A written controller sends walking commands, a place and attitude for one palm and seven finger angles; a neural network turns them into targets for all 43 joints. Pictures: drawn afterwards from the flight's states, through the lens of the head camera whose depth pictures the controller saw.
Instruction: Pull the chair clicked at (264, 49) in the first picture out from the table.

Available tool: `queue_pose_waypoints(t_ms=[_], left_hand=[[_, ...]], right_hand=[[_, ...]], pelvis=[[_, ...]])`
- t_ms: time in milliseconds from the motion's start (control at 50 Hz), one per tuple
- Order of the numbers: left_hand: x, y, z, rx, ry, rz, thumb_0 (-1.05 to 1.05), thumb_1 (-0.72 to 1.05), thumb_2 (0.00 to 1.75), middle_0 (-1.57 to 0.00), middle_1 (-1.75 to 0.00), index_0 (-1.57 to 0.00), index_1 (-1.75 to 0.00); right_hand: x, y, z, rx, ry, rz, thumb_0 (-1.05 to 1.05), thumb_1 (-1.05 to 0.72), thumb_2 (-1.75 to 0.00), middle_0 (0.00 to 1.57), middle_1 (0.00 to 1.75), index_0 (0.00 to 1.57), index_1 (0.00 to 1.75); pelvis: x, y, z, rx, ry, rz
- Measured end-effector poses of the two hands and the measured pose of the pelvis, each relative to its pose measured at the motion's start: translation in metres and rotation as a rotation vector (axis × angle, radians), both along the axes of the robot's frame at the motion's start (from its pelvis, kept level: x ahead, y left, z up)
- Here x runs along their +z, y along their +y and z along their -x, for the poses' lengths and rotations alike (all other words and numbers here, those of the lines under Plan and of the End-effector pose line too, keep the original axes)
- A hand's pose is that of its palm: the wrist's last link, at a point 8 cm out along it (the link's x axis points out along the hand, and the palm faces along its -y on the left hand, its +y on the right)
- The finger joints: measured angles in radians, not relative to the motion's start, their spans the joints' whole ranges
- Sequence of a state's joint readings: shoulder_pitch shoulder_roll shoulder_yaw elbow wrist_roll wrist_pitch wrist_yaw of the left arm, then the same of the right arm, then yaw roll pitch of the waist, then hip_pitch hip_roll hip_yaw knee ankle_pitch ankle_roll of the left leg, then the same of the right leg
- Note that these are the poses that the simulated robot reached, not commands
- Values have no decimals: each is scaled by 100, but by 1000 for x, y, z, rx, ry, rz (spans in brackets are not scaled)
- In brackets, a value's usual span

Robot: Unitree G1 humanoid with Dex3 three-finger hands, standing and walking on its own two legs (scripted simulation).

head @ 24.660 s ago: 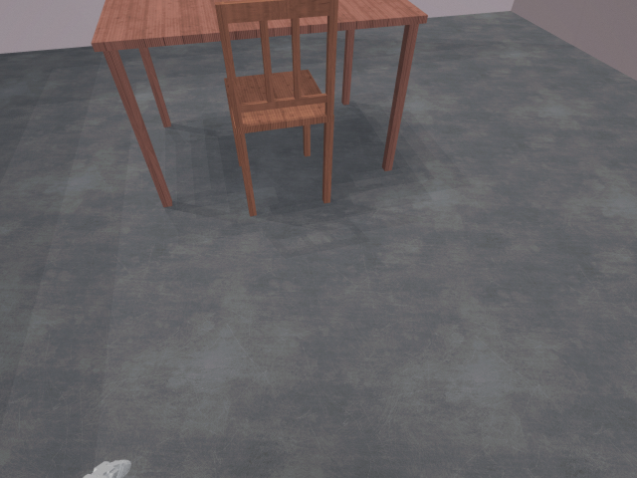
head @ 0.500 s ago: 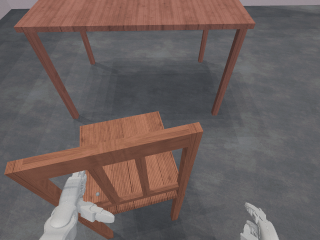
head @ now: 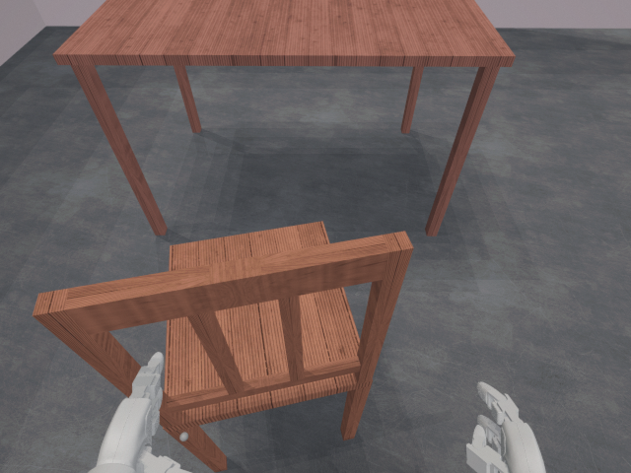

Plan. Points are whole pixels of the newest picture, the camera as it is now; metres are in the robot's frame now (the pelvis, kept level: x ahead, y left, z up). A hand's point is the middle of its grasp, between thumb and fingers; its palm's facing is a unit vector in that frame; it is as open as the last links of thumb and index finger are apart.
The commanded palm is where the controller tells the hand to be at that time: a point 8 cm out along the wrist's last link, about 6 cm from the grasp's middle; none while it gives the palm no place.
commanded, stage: draw the fingers out of the gap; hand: left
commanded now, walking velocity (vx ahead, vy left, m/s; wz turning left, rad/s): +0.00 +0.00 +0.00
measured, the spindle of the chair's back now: (220, 354) +0.29 +0.15 -0.04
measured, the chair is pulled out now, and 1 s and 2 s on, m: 0.64 0.64 0.63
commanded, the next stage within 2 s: draw the hand back to the body in 0.14 s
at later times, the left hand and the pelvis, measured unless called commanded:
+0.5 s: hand (160, 431) +0.17 +0.17 +0.05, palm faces +0.07 -0.99 -0.07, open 17.5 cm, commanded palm +0.12 +0.23 +0.05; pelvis +0.00 +0.00 -0.02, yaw +0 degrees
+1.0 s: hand (122, 431) +0.16 +0.20 +0.07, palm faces +0.08 -0.91 -0.39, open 15.2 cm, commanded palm +0.14 +0.26 +0.14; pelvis +0.02 -0.01 +0.02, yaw -1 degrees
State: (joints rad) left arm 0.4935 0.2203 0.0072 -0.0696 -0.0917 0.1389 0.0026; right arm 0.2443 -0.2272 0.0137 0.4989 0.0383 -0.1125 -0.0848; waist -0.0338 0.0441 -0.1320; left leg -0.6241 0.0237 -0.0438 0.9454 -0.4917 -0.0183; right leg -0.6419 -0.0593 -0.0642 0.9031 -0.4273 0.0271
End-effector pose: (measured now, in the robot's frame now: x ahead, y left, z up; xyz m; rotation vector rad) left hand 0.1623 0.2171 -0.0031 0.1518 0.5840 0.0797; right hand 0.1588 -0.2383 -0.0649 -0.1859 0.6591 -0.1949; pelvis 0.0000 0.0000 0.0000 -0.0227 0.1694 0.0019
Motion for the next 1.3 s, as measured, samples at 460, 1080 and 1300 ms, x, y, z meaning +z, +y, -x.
queue_pose_waypoints(t_ms=[460, 1080, 1300], left_hand=[[51, 1, 23, 19, -386, 77, -1, -54, 20, -1, 0, -1, 0], [110, 32, 19, 49, -155, -301, -1, -9, 42, -16, -14, -26, -15], [120, 40, 18, 127, -93, -363, 0, 31, 61, -14, -18, -38, -26]], right_hand=[[-15, 5, -13, 2, -36, -7, 2, -90, -90, 20, 30, 20, 30], [25, 5, -34, -8, -68, -33, 2, -91, -90, 20, 30, 20, 30], [26, 1, -47, 70, -61, -34, 2, -90, -90, 20, 30, 20, 30]], pelvis=[[-17, -2, 1, 9, 36, 15], [28, -11, -24, -15, -152, -4], [39, -19, -37, -7, -193, -15]])
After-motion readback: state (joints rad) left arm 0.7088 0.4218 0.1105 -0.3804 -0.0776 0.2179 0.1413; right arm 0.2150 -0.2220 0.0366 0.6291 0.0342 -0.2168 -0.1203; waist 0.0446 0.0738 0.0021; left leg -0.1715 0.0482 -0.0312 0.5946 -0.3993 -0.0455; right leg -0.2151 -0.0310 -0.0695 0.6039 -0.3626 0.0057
